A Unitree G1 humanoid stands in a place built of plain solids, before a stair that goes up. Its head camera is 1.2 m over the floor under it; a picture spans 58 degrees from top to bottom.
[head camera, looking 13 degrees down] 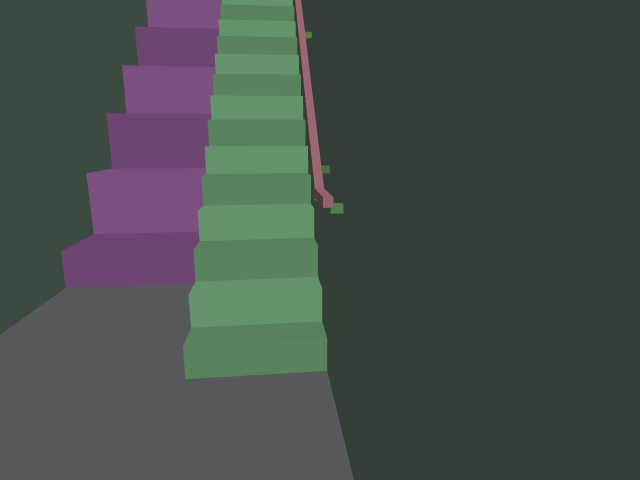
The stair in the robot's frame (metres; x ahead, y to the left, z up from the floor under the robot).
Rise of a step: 0.19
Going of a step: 0.23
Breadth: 0.74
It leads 6 degrees to the left of straight ahead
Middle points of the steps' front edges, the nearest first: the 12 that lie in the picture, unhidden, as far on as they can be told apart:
2.05 0.33 0.18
2.28 0.35 0.38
2.51 0.38 0.57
2.73 0.40 0.77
2.96 0.43 0.96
3.18 0.45 1.16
3.41 0.48 1.35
3.63 0.50 1.55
3.86 0.53 1.74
4.09 0.55 1.93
4.31 0.58 2.13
4.54 0.60 2.32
